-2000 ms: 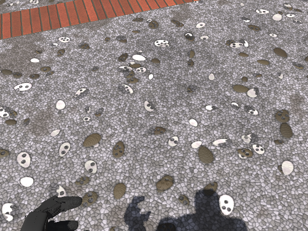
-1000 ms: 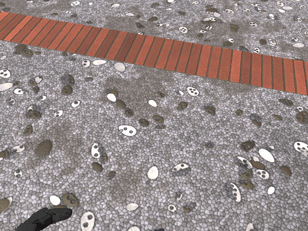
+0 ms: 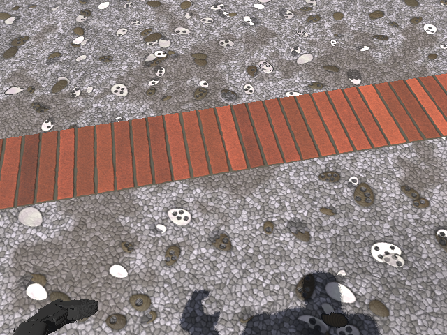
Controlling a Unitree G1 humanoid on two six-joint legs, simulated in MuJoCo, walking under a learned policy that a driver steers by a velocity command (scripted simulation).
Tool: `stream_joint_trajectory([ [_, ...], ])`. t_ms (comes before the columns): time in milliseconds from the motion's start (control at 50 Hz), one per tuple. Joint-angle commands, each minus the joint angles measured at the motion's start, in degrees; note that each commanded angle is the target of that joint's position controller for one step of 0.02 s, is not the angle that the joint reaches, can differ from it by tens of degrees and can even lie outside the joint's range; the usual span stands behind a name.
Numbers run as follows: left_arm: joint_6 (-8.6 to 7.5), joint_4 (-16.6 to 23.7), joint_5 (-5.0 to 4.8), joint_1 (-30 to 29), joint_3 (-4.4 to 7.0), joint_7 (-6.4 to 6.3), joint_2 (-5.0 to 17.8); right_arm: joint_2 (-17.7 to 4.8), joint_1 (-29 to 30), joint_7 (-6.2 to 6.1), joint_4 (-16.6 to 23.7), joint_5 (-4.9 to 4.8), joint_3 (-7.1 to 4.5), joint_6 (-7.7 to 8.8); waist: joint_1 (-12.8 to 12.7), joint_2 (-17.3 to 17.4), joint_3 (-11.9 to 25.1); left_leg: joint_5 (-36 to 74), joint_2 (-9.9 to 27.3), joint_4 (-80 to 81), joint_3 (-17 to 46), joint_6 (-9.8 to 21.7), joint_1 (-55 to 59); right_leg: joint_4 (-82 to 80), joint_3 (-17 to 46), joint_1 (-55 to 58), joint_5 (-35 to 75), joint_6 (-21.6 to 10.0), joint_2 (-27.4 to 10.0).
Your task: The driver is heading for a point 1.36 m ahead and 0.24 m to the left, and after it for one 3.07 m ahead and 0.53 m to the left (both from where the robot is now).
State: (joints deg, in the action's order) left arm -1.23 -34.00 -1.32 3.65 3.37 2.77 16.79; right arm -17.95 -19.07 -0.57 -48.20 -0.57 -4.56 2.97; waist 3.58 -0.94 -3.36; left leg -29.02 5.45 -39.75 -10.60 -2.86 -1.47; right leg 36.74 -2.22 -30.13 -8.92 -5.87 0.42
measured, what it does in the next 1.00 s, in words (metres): walks ahead, turning left: left foot, then right foot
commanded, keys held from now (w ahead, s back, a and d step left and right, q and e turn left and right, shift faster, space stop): w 0.16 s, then w+q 0.82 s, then w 0.02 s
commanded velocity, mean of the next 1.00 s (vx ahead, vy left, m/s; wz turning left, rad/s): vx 0.50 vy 0.00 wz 0.23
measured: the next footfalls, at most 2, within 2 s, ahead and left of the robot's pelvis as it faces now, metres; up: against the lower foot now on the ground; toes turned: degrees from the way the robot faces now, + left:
left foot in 0.52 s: +0.47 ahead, +0.12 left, +0.00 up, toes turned +4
right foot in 1.00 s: +0.77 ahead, -0.04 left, +0.00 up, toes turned +22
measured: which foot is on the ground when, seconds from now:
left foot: up 0.00-0.50, down 0.52-1.00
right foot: down 0.00-0.52, up 0.54-0.98, down 1.00-1.00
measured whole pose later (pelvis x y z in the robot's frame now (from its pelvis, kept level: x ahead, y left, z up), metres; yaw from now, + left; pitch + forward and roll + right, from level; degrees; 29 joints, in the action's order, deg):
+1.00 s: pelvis +0.59 +0.03 +0.01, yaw +19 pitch +2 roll +1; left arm -4.9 -37.7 2.6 2.8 -0.2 1.1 15.8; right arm -17.4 -22.1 4.2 -44.3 3.7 -3.3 4.7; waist 3.4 -1.8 -0.3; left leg -24.4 -7.0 -27.9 13.2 3.1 -4.4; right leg 29.2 3.2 -27.0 -2.9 0.5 -0.7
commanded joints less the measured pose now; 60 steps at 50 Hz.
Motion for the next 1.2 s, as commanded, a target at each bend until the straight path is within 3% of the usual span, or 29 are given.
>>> stream_joint_trajectory([
  [20, -0.78, 0.51, -0.12, 20.73, 4.49, -0.99, 13.76, -6.06, 1.99, 1.14, 7.95, -0.13, 0.39, 3.99, -10.62, -8.22, 25.05, -4.31, -5.07, -39.78, 15.91, 2.01, -43.65, -19.36, 48.38, 53.65, -16.18, -16.79, -19.82],
  [40, -1.55, -0.57, 0.49, 18.91, 3.45, -0.82, 10.7, -8.22, 6.33, 1.46, 9.01, -2.11, -0.2, 4.72, -10.63, -5.6, 16.16, 1.57, -2.66, -38.23, 15.08, 3.23, -46.8, -20.11, 39.58, 47.11, -11.17, -13.78, -18.34],
  [80, -2.0, -0.11, 0.75, 11.67, 2.27, -1.01, 7.41, -7.13, 6.85, 0.63, 8.04, -0.05, 0.01, 4.78, -5.85, -0.33, 8.47, 9.46, 1.75, -29.12, 14.43, 3.14, -40.52, -20.19, 26.89, 31.15, 2.61, -10.5, -13.97],
  [120, -2.45, 0.42, 1.76, 8.93, 1.6, -1.27, 5.9, -6.63, 4.29, 0.73, 7.11, 0.42, -0.16, 3.44, -2.94, -2.32, 7.59, 12.57, 3.05, -25.71, 14.61, 2.36, -34.03, -22.88, 22.26, 23.48, 10.31, -10.22, -11.85],
  [180, -3.4, -1.61, 1.44, 10.03, 1.76, -1.73, 7.1, -4.28, 5.27, 0.58, 6.89, 0.87, 0.39, 1.93, -2.59, -1.58, 5.33, 17.99, 2.83, -19.65, 13.33, 0.34, -34.65, -25.83, 15.99, 19.87, 16.7, -10.52, -11.03],
  [300, -3.8, -5.41, 1.59, 13.43, 1.52, -2.52, 7.72, -1.91, 14.39, 1.84, 8.36, -0.33, 1.55, 2.17, -6.85, -2.03, 1.17, 38.34, 1.17, -0.32, 11.76, 1.51, -34.87, -28.91, 6.51, 22.0, 12.21, -5.83, -9.17],
  [400, -3.16, -9.12, 1.36, 16.61, 1.97, -2.6, 8.48, -1.97, 19.99, 3.55, 11.14, -0.9, 1.81, 2.33, -9.03, -0.94, -1.8, 34.66, -1.06, 6.59, 12.36, 4.27, -39.8, -27.27, 4.14, 33.08, 14.57, -5.16, -13.45],
  [480, -1.75, -9.46, 1.13, 15.03, 2.54, -3.6, 10.19, -3.47, 16.81, 4.62, 12.11, -0.31, 1.1, 2.22, -6.02, -3.45, 2.39, 23.6, -5.5, 7.53, 7.79, 7.73, -33.41, -17.06, 1.02, 38.78, 41.85, -2.55, -14.26],
  [520, -0.81, -8.71, 1.15, 13.5, 2.37, -4.53, 10.54, -7.94, 3.83, 3.9, 9.51, -0.19, -1.41, 1.82, 1.32, -3.0, 10.58, 24.81, -9.33, 9.95, 6.21, 10.96, -14.17, 1.88, -2.59, 33.62, 52.66, 0.43, -11.17],
  [540, -1.28, -7.24, 2.38, 14.76, 1.31, -5.02, 8.43, -12.67, -5.05, 3.01, 8.42, -0.18, -2.75, 1.33, 4.11, 4.04, 17.49, 28.68, 0.77, 9.53, 21.28, 15.22, 3.86, 20.12, -3.96, 19.62, 33.4, 2.75, -8.36],
  [560, -2.92, -5.93, 3.21, 21.63, -0.93, -3.54, 1.28, -15.08, -5.16, 3.24, 8.47, -0.72, -3.0, 1.72, -1.69, 17.07, 23.36, 17.84, 12.99, 15.12, 52.41, 26.26, 22.98, 38.07, 1.68, -5.37, -21.61, 6.35, 4.6],
  [580, -4.85, -6.18, 1.46, 16.09, -0.11, -2.47, 6.72, -9.39, -6.65, 2.99, 8.56, -1.08, -1.74, 1.55, 2.85, 10.22, 24.02, 10.68, 12.18, 20.1, 54.82, 24.4, 24.88, 42.19, 9.92, -11.77, -22.79, 5.39, 2.14],
  [600, -6.08, -3.93, -0.46, 10.41, 0.31, -1.85, 8.43, -8.12, -3.73, 2.57, 9.16, -0.64, -1.34, 1.45, 3.1, 7.58, 15.66, 12.61, 10.67, 21.59, 46.75, 22.03, 18.33, 40.62, 9.37, -15.26, -17.66, 4.59, -0.52],
  [620, -6.77, -3.29, 0.05, 7.9, 0.03, -2.03, 7.75, -7.92, -0.33, 2.36, 10.02, -0.43, -1.24, 1.34, 1.33, 1.44, 10.9, 17.72, 8.63, 22.39, 41.48, 20.68, 10.09, 36.15, 8.51, -13.99, -13.62, 4.41, -2.85],
  [640, -6.83, -3.17, 1.41, 6.85, 0.42, -2.37, 7.9, -6.82, 2.52, 2.22, 10.83, -0.22, -0.88, 1.19, -0.6, -0.48, 7.25, 24.3, 6.77, 23.54, 37.52, 20.09, 2.98, 31.37, 7.92, -11.49, -11.46, 5.09, -4.2],
  [660, -6.36, -2.96, 1.88, 7.94, 0.66, -2.42, 7.86, -6.11, 3.95, 1.98, 11.68, 0.5, -0.49, 1.15, -2.59, 1.24, 6.63, 28.9, 5.49, 24.85, 35.43, 20.24, -1.57, 29.49, 8.17, -7.93, -10.14, 5.73, -5.08],
  [720, -4.69, -3.04, 2.37, 9.9, 0.36, -2.83, 6.0, -6.52, 5.01, 1.32, 11.95, 0.08, -0.67, 1.15, -4.57, 3.22, 5.08, 35.23, 3.49, 26.95, 30.55, 20.74, -9.24, 22.18, 6.37, -5.19, -8.7, 8.67, -5.52],
  [820, -4.68, -0.7, 2.2, -0.43, -0.84, -2.78, 3.01, -8.57, 1.8, -0.12, 10.4, -0.65, -1.38, 0.27, -0.8, 4.82, 3.46, 31.14, -1.91, 25.96, 24.59, 16.14, -15.74, 0.94, 4.63, 1.01, 10.78, 10.74, -1.84],
  [920, -5.71, 0.53, 1.01, -4.39, 0.27, -1.83, 5.6, -8.03, -1.9, -0.55, 8.84, -1.19, -1.42, -0.84, 0.07, 6.44, 4.15, 24.31, 0.82, 19.95, 32.39, 14.05, -8.8, -8.2, 7.33, 4.38, 10.62, 9.04, 0.08],
  [940, -3.89, -1.49, 6.73, 0.28, -3.43, -1.21, 0.04, -5.76, -2.18, 4.4, 6.7, 8.57, 0.72, 1.68, -2.74, 8.71, 2.92, 27.51, 3.74, 20.52, 33.73, 15.17, -8.9, -3.84, 7.56, 4.66, 11.05, 8.1, -2.64],
  [980, -3.12, -2.36, 4.26, 5.05, -1.3, -1.99, 7.38, -6.18, 1.72, 6.94, 7.4, 5.39, 0.07, 3.91, -7.7, 3.84, 4.21, 36.71, 0.68, 13.65, 33.45, 11.63, -12.66, -6.86, 4.59, 17.33, 8.94, 4.66, -2.25],
  [1000, -4.1, -4.69, 3.39, 14.31, -0.13, -2.51, 10.33, -4.39, 1.74, 7.29, 7.33, 4.89, 0.59, 4.84, -11.01, -0.31, 10.92, 38.02, -5.35, 1.72, 29.98, 8.06, -17.94, -5.27, 7.03, 32.5, 10.53, -0.31, -4.69],
  [1020, -4.9, -6.29, 3.65, 22.9, 0.15, -2.27, 13.8, 2.76, -10.3, 6.64, 6.91, 6.29, 2.61, 5.86, -7.57, -15.04, 26.71, 12.22, -15.5, -14.91, 24.37, 3.98, -29.82, -6.29, 25.7, 56.58, 17.87, -15.74, -17.4],
  [1040, -4.48, -7.59, 4.72, 27.25, -1.47, -1.89, 9.68, 0.65, -7.24, 7.3, 6.81, 5.6, 2.51, 5.77, -11.36, -15.52, 24.08, -5.54, -16.09, -30.72, 21.77, 2.95, -46.78, -16.49, 44.09, 60.16, -4.42, -17.4, -22.12],
  [1060, -4.97, -8.12, 4.22, 24.24, -1.66, -1.84, 7.08, -2.62, 0.64, 6.36, 7.32, 5.32, 1.43, 5.29, -11.69, -6.98, 9.09, 0.03, -11.06, -36.97, 20.59, 4.13, -54.91, -20.25, 40.79, 47.86, -21.0, -11.38, -20.92],
  [1080, -5.0, -7.46, 3.49, 18.86, -2.49, -1.93, 4.81, -2.67, 2.08, 4.47, 6.81, 4.94, 1.48, 4.88, -9.09, -4.67, 4.03, 6.51, -7.12, -37.08, 18.94, 4.8, -53.01, -22.31, 34.73, 36.56, -23.83, -9.19, -19.52],
  [1120, -5.06, -7.8, 3.38, 15.03, -4.31, -2.95, -1.1, -0.51, 3.13, 3.05, 6.92, 6.5, 2.68, 3.96, -5.91, -4.28, 5.18, 13.45, -1.97, -29.07, 18.84, 5.29, -43.0, -26.22, 26.2, 26.63, -9.01, -8.57, -17.15],
  [1140, -5.22, -7.5, 3.58, 13.39, -4.38, -3.6, -1.49, 0.58, 4.9, 3.09, 7.52, 6.82, 3.04, 3.44, -5.01, -3.65, 5.83, 12.29, -1.29, -26.25, 17.73, 4.64, -40.28, -27.87, 23.18, 24.88, -5.19, -8.26, -16.12],
  [1200, -6.24, -8.23, 4.57, 13.96, -2.5, -3.4, 2.63, 1.16, 8.0, 3.92, 8.01, 5.47, 3.42, 2.71, -5.57, -2.46, 4.56, 17.07, -0.78, -15.71, 14.01, 2.6, -38.81, -30.06, 13.67, 22.89, 3.29, -8.88, -13.07],
])
Keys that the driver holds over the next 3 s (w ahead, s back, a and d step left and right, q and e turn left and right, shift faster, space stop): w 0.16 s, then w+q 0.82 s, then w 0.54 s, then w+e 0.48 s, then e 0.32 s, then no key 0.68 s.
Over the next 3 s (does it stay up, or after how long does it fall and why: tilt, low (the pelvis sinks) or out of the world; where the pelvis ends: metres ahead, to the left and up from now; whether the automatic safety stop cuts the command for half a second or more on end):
stays up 1.37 0.24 -0.07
